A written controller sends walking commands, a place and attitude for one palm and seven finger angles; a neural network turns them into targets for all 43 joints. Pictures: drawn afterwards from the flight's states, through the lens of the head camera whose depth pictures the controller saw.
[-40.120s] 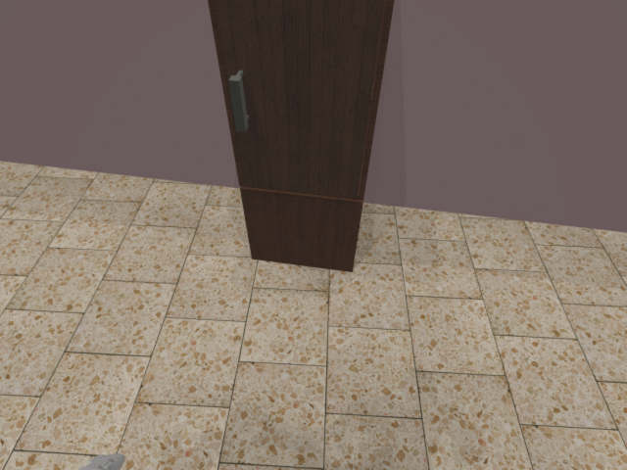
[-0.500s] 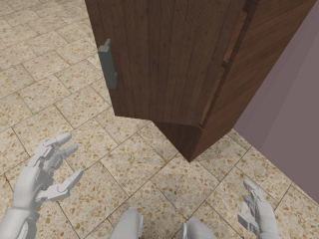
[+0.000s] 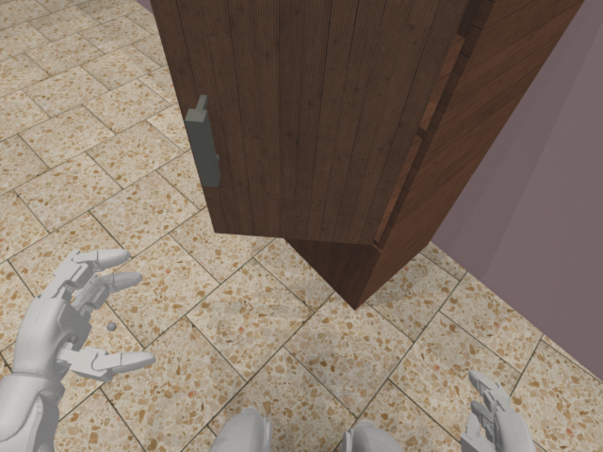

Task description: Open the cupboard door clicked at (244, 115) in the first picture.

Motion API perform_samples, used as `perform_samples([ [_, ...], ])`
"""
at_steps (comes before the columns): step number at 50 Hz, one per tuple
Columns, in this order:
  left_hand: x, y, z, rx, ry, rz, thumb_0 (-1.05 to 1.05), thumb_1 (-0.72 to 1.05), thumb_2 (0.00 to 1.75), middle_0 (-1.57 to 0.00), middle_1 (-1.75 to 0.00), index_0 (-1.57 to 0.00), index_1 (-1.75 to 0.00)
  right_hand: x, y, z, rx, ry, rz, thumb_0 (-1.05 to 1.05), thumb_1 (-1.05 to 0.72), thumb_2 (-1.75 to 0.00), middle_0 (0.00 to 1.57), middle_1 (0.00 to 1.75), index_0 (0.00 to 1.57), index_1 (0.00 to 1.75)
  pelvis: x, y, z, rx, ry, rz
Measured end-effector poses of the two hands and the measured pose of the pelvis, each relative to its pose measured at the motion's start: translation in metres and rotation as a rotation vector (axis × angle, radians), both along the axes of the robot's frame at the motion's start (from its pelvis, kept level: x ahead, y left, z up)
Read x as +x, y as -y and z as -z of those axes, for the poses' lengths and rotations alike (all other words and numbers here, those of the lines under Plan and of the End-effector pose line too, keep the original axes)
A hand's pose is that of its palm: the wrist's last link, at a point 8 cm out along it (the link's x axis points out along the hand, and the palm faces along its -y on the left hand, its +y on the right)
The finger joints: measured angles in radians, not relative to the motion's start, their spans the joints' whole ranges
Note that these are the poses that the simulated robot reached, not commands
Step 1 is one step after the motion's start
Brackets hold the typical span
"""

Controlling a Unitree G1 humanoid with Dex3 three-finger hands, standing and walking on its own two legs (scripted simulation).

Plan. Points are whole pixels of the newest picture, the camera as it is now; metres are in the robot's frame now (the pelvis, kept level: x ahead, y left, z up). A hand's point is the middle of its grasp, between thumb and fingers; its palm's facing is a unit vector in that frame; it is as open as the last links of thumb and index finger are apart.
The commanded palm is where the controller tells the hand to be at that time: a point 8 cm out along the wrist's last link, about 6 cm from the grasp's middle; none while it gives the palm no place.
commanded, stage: raise the hand with hooked fingers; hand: left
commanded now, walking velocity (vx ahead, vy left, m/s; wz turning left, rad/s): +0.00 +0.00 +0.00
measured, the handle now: (207, 142) +0.55 +0.19 +0.05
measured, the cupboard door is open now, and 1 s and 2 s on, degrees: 45 45 45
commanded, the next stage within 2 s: move the hooked fingers beside the handle in 1.02 s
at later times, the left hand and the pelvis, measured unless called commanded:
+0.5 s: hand (76, 286) +0.28 +0.28 +0.07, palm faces +0.01 -1.00 -0.05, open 14.0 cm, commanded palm +0.26 +0.33 +0.07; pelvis +0.00 +0.01 +0.01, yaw +0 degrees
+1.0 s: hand (95, 279) +0.29 +0.27 +0.07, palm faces +0.01 -1.00 -0.04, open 14.0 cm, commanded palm +0.27 +0.31 +0.07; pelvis +0.01 -0.01 +0.01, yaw +0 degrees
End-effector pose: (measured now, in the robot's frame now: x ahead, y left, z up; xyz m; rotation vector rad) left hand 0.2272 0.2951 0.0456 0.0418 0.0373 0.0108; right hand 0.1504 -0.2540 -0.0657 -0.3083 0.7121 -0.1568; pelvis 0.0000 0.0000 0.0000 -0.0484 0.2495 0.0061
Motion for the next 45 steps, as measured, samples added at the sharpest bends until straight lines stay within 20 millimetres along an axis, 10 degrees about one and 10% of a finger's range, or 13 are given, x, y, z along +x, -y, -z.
perform_samples([
  [16,0.019,-0.033,-0.015,-0.003,-0.003,-0.012,0.00,-0.46,0.32,-0.30,-1.17,-0.30,-1.17,0.021,-0.031,-0.011,0.028,0.023,-0.073,0.01,-0.90,-0.90,0.20,0.30,0.21,0.30,0.003,-0.010,-0.008,-0.015,0.013,-0.012],
  [45,0.045,-0.026,-0.026,0.003,0.004,-0.001,-0.01,-0.50,0.30,-0.30,-1.20,-0.30,-1.19,-0.011,0.003,-0.008,0.009,-0.064,0.013,0.02,-0.91,-0.90,0.20,0.30,0.20,0.30,0.007,0.003,-0.015,0.002,0.014,0.004],
])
